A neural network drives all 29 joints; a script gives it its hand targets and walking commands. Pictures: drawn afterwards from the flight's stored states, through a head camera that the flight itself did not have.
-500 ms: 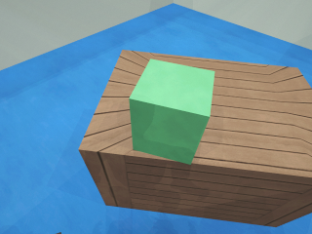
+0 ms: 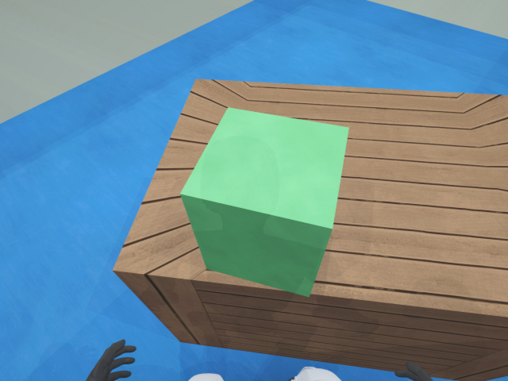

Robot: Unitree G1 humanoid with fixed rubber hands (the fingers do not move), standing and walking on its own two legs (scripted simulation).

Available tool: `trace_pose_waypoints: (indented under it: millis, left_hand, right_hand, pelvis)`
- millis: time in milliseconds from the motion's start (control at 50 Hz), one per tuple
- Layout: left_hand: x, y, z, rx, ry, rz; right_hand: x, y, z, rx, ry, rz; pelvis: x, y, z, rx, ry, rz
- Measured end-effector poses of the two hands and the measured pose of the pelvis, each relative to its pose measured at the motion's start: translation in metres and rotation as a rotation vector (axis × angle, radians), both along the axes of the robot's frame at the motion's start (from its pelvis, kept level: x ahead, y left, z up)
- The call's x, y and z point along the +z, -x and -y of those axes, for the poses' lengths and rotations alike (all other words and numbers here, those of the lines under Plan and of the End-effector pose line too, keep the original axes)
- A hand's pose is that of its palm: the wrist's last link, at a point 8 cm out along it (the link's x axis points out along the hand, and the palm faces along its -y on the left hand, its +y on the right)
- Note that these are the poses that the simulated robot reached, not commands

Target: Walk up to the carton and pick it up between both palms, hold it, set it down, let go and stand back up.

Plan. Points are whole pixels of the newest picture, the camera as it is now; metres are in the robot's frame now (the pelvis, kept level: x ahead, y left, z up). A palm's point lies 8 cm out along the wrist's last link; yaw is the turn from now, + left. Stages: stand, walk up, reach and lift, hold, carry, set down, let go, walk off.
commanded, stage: walk up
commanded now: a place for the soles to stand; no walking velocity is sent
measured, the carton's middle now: (270, 205) +0.40 -0.02 +0.01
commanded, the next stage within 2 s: none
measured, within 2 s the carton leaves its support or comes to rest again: neither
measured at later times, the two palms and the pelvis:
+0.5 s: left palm (86, 373) +0.15 +0.28 -0.08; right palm out of the picture +0.11 -0.26 -0.08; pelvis +0.00 +0.02 +0.00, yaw -8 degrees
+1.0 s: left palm (100, 345) +0.18 +0.26 -0.07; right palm out of the picture +0.04 -0.27 -0.10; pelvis +0.00 +0.03 +0.00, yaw -13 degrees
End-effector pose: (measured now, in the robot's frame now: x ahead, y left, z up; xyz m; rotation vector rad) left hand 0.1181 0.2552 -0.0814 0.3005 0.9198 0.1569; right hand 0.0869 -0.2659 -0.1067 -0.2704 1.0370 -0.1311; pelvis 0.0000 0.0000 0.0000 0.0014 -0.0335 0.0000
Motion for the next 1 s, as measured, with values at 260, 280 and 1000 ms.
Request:
trace_pose_waypoints:
  millis: [260, 280, 1000]
  left_hand:
    - [-0.014, 0.005, -0.035, -0.033, 0.017, -0.056]
    - [-0.014, 0.004, -0.035, -0.043, 0.016, -0.056]
    - [0.009, -0.067, -0.009, -0.26, -0.017, 0.026]
  right_hand:
    - [0.021, -0.022, -0.013, -0.027, 0.03, 0.111]
    - [0.022, -0.025, -0.012, -0.025, 0.03, 0.119]
    - [0.011, 0.047, 0.003, -0.212, 0.033, 0.049]
  pelvis:
    - [-0.003, -0.001, -0.02, -0.073, -0.002, -0.012]
    - [-0.002, -0.001, -0.021, -0.08, 0.0, -0.012]
    - [0.0, -0.003, -0.029, -0.225, -0.023, -0.023]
